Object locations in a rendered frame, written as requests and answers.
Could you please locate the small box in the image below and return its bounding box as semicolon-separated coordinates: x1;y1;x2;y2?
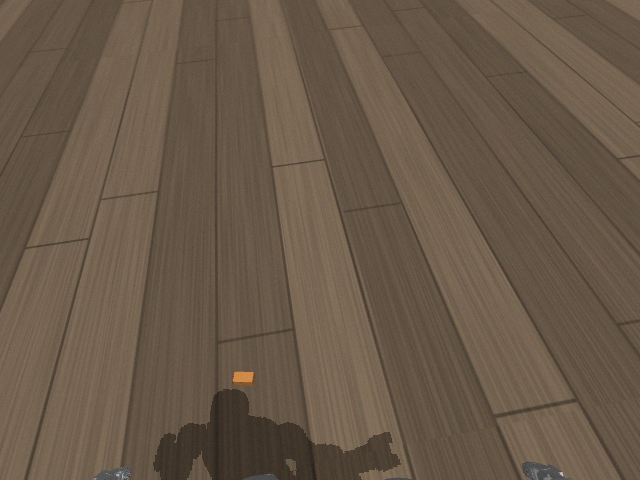
233;372;255;386

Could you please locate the right robot hand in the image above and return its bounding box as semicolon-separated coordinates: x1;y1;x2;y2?
522;462;573;480

